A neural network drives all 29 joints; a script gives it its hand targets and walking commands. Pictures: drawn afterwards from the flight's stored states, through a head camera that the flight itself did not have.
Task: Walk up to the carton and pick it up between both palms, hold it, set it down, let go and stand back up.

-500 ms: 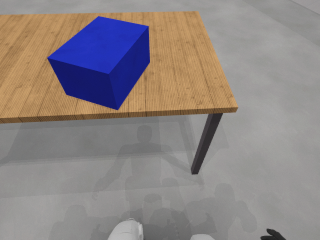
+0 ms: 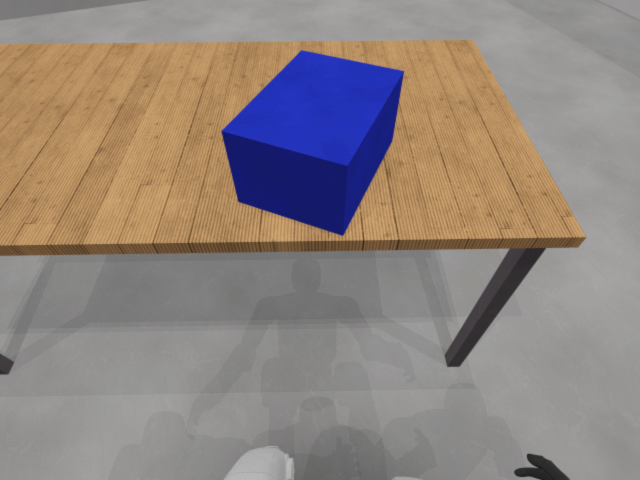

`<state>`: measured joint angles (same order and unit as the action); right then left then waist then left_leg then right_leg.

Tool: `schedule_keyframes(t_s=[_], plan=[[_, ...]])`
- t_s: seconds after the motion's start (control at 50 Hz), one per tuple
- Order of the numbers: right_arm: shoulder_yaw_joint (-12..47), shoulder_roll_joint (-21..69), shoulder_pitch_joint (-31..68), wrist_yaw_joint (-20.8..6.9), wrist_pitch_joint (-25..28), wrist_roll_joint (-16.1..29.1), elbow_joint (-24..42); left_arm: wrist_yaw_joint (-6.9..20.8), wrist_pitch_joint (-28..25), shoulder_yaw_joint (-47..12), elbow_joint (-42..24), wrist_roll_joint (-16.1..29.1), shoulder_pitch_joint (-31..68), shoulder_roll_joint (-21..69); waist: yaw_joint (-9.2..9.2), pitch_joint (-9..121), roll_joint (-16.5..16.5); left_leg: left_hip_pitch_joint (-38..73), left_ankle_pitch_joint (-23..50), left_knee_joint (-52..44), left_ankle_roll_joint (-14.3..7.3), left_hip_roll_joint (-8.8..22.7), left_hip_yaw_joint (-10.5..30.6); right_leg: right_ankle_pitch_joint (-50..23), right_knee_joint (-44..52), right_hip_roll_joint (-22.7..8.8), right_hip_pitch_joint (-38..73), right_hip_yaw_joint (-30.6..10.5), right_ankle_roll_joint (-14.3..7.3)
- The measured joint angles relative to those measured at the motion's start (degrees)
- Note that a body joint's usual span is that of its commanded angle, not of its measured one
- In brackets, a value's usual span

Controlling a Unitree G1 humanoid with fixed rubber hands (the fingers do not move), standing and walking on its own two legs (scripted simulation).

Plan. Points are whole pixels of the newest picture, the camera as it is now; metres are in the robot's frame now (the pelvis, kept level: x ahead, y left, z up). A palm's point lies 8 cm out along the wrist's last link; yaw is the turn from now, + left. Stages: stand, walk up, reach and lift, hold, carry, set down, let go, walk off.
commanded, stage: walk up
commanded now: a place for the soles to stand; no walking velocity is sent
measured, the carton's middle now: (320, 136) +0.70 +0.00 +0.02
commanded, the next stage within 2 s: none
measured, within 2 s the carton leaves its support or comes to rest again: neither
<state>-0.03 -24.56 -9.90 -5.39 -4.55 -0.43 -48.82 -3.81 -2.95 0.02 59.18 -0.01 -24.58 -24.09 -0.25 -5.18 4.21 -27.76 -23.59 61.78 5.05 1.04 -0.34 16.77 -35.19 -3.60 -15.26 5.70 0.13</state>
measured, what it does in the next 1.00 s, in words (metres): walks ahead: left foot, then right foot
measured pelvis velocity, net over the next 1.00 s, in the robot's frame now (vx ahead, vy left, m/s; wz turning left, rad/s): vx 0.13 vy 0.06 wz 0.05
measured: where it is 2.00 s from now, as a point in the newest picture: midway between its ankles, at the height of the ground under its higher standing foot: outside the picture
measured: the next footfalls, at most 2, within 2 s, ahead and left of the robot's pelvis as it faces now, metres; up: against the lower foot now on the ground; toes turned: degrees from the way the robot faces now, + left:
left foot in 0.08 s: +0.09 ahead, +0.16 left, +0.00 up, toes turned +2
right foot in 0.54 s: +0.26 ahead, -0.06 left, +0.00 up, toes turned -1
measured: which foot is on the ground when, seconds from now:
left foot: up 0.00-0.06, down 0.08-0.56, up 0.58-0.84, down 0.86-1.00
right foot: down 0.00-0.06, up 0.08-0.52, down 0.54-0.86, up 0.88-1.00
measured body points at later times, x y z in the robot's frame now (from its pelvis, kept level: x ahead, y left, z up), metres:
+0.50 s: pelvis +0.11 +0.07 +0.00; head +0.12 +0.07 +0.44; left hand +0.16 +0.38 -0.13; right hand +0.16 -0.25 -0.12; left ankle +0.05 +0.16 -0.72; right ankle +0.20 -0.08 -0.70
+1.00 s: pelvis +0.13 +0.06 -0.01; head +0.16 +0.09 +0.44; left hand +0.20 +0.35 -0.16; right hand +0.20 -0.24 -0.12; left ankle +0.13 +0.15 -0.72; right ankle +0.15 -0.09 -0.69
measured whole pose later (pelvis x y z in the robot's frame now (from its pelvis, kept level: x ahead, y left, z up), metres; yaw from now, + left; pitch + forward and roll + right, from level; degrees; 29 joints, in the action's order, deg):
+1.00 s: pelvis +0.13 +0.06 -0.01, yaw +3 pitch -3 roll -1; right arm -0.1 -20.6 -13.2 1.4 1.2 -0.4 -52.6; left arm -0.4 3.1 0.1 54.8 0.0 -7.8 -19.6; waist -0.2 -7.6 -2.1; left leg -18.0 -24.1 45.0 -2.5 0.1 -3.1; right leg 23.7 -57.9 0.9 -25.4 -4.4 -0.3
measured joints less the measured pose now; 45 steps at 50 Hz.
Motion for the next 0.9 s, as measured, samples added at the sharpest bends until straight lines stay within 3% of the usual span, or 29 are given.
schedule_keyframes(t_s=[0.06, 0.08, 0.14, 0.2, 0.28, 0.42, 0.52, 0.54, 0.58, 0.64, 0.78, 0.86, 0.9], plan=[[-0.01, -0.6, -0.61, -0.28, 0.6, 0.01, 0.07, 1.91, -0.33, -0.01, -1.5, 0.0, 1.09, -0.01, -0.07, 0.08, 0.03, 5.63, -1.89, -12.84, -1.11, 4.41, 0.07, 1.31, -1.89, -0.98, -0.48, -1.02, 0.91], [-0.07, -1.05, -1.0, -0.08, 1.66, 0.0, 0.06, 2.45, -0.26, 0.01, -2.14, 0.0, 1.55, -0.1, -0.1, -0.03, -0.12, 7.66, -2.16, -16.88, -1.32, 4.61, -0.02, 4.45, -6.13, -1.33, -2.04, -2.23, 0.1], [-0.05, 0.2, -3.64, 1.29, 3.53, 0.0, -1.11, 2.97, 1.29, 0.03, -2.42, 0.0, 5.68, -0.27, -0.11, -0.35, -3.09, 8.66, -0.35, -14.99, -4.86, 0.75, -1.72, 8.82, -25.55, 0.58, -7.49, -10.24, -0.31], [-0.05, 1.24, -5.85, 2.15, 3.64, 0.0, -2.7, 3.86, 0.6, 0.0, -3.49, 0.0, 8.2, 0.38, -0.02, -0.27, -3.9, 12.69, 0.33, -18.03, -6.19, -0.92, -2.12, 7.2, -32.98, 1.73, -9.6, -10.76, -0.31], [-0.04, 2.21, -7.41, 2.88, 5.56, 0.0, -3.26, 5.13, 0.86, 0.02, -3.74, 0.0, 9.56, 0.14, 0.0, -0.28, -5.06, 17.76, 0.9, -22.77, -6.84, -2.43, -2.41, 3.51, -31.98, 1.71, -10.21, -11.01, -0.31], [-0.05, 2.23, -7.55, 4.35, 7.9, -0.01, -3.29, 4.64, 2.49, 0.02, -3.75, 0.01, 9.61, -0.18, 0.04, -0.31, -5.42, 21.5, -1.5, -24.58, -7.86, -2.76, -2.44, 2.32, -20.93, 1.71, -10.23, -11.86, -0.31], [-0.05, 2.25, -7.55, 5.12, 7.85, -0.01, -3.29, 3.8, 2.44, 0.02, -3.77, 0.01, 9.88, 0.9, 0.09, -0.28, -5.47, 22.05, -3.85, -24.48, -7.3, -2.97, -2.49, 1.83, -9.06, 1.66, -8.99, -7.08, -0.62], [-0.04, 2.23, -7.53, 5.24, 7.8, -0.01, -3.3, 3.59, 2.24, 0.02, -3.79, 0.01, 9.88, 1.12, 0.09, -0.29, -5.49, 21.87, -4.58, -23.7, -7.12, -3.02, -2.49, -1.93, -5.44, 1.66, -7.93, -5.89, -1.15], [-0.05, 2.34, -6.54, 5.5, 7.12, -0.01, -3.34, 3.09, 1.54, 0.02, -3.76, 0.01, 10.44, 2.12, 0.11, -1.26, -4.73, 18.96, -3.86, -16.98, -7.08, -2.08, -2.48, -4.0, -5.82, 2.21, -7.86, -5.04, -1.18], [-0.05, 2.66, -4.84, 5.92, 6.43, -0.01, -3.29, 2.9, 1.19, 0.0, -3.75, 0.01, 10.93, 4.19, 0.06, -1.35, -4.58, 13.67, -9.59, -9.35, -7.08, -2.29, -2.45, -2.09, -5.69, 2.36, -7.9, -4.92, -1.59], [-0.04, 2.66, -3.4, 6.31, 5.76, -0.01, -3.32, 3.15, 2.63, 0.01, -4.0, 0.01, 14.27, 7.27, 0.04, -1.84, -4.56, 8.13, -10.6, -9.24, -7.07, -0.95, -2.41, -1.97, -5.32, 2.37, -7.93, -3.4, -1.55], [-0.04, 2.61, -3.42, 6.61, 5.5, 0.0, -3.27, 3.61, 3.94, 0.02, -4.4, 0.0, 16.09, 7.24, -0.02, -1.92, -4.47, 10.29, -1.9, -16.73, -6.59, -0.1, -2.3, -1.55, -7.28, 2.53, -9.2, -2.37, -0.6], [-0.03, 3.63, -3.44, 6.71, 5.51, 0.0, -3.65, 3.69, 4.93, 0.04, -4.36, 0.0, 16.76, 6.44, -0.01, -2.42, -6.07, 10.34, -1.49, -16.72, -6.67, -1.0, -2.72, 2.06, -10.11, 2.83, -9.79, -4.64, -0.47]])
